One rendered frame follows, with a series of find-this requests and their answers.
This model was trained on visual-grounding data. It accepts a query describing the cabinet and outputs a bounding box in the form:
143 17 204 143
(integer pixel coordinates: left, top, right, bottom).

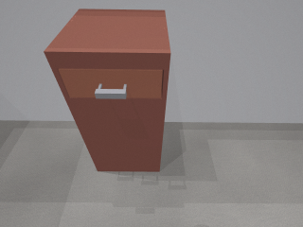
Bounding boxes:
44 9 171 172

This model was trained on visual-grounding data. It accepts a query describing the drawer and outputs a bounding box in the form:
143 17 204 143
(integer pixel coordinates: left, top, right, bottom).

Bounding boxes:
58 68 163 98

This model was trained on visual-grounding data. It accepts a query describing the handle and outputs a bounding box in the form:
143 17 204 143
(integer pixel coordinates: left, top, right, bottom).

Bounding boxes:
95 83 127 99

